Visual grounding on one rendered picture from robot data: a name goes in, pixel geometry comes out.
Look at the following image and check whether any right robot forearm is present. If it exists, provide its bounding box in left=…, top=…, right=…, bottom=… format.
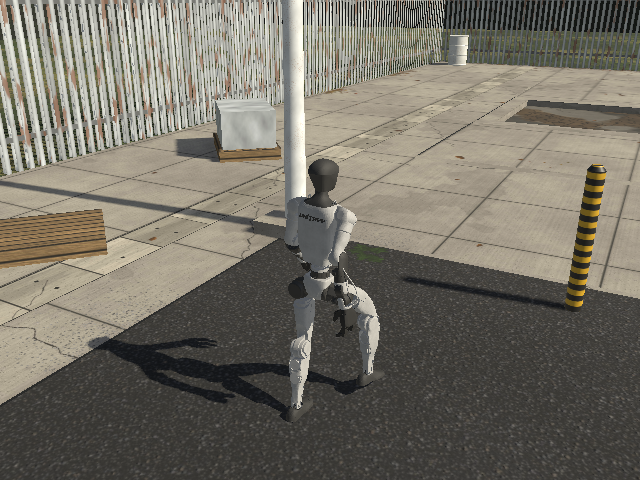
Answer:
left=332, top=252, right=352, bottom=310

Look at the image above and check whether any right robot shin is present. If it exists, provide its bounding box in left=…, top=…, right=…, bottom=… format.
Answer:
left=359, top=315, right=380, bottom=375

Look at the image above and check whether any robot right upper arm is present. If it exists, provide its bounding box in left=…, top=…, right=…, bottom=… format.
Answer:
left=328, top=205, right=357, bottom=266

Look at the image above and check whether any robot right hand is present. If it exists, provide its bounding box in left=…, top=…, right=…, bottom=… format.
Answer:
left=333, top=307, right=358, bottom=337

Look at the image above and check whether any humanoid robot head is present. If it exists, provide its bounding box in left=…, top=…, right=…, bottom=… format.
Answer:
left=304, top=158, right=339, bottom=208

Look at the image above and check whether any robot left upper arm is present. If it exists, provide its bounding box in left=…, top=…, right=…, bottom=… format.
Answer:
left=284, top=196, right=307, bottom=246

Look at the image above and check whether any left robot forearm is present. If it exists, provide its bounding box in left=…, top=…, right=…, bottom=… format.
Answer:
left=284, top=241, right=306, bottom=263

